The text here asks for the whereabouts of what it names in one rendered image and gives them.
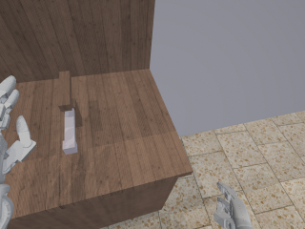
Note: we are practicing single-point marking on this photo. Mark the tap lever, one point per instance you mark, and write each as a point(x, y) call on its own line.
point(69, 145)

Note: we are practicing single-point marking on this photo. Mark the robot left forearm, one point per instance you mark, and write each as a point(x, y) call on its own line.
point(6, 206)

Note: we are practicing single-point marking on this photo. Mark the counter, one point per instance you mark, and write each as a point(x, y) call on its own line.
point(92, 56)

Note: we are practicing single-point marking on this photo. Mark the right robot hand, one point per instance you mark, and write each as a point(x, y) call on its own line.
point(235, 213)

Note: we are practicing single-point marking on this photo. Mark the left robot hand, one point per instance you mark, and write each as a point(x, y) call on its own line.
point(19, 150)

